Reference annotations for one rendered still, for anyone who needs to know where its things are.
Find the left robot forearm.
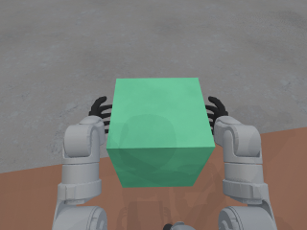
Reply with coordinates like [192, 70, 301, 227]
[52, 115, 106, 230]

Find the robot right hand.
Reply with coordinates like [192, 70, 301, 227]
[205, 96, 228, 135]

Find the right robot upper arm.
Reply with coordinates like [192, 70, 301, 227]
[218, 206, 276, 230]

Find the left robot upper arm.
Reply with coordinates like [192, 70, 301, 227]
[53, 206, 107, 230]

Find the robot right shin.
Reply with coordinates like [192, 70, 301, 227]
[171, 221, 184, 228]

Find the robot left hand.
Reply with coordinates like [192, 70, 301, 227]
[88, 96, 112, 134]

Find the carton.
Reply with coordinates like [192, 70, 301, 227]
[106, 78, 216, 188]

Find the right robot forearm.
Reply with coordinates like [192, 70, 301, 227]
[213, 115, 277, 230]

